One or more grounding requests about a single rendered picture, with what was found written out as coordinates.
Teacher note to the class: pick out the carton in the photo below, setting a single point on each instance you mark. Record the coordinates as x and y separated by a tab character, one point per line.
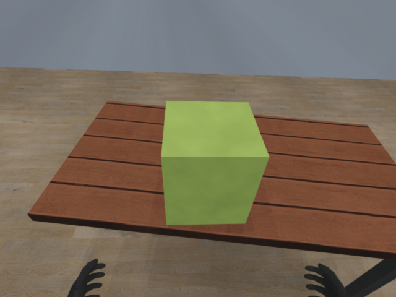
213	158

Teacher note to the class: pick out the robot left hand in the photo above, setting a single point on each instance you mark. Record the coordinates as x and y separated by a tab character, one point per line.
80	287

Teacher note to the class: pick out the table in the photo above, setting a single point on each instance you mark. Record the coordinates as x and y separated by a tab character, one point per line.
327	187

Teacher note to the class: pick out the robot right hand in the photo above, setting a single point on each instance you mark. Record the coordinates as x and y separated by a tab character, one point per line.
332	285

